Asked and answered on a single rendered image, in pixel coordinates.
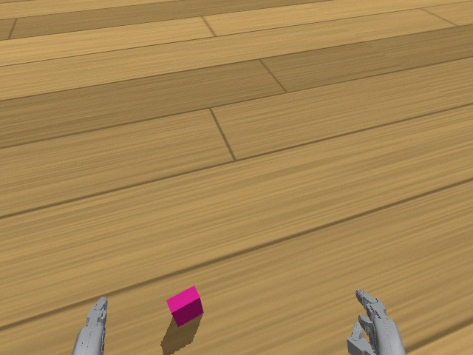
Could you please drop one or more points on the carton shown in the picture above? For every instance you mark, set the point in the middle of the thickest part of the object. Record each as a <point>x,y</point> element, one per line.
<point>185,306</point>

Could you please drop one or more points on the left robot hand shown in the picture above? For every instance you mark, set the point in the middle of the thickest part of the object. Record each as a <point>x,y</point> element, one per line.
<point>90,339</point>

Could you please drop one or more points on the right robot hand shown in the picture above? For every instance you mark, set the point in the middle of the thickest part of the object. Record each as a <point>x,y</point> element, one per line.
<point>382,331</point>

